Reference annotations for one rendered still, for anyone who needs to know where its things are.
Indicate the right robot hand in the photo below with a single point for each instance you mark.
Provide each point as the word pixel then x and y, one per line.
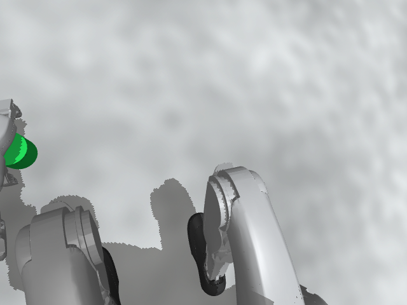
pixel 311 299

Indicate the right robot foot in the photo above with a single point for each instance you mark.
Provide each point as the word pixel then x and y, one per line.
pixel 198 247

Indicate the left robot foot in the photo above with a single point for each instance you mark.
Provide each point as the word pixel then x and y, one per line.
pixel 112 277

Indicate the left robot hand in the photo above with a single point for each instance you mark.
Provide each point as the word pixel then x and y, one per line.
pixel 8 112

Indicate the tin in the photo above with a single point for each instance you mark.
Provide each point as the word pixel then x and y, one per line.
pixel 22 153

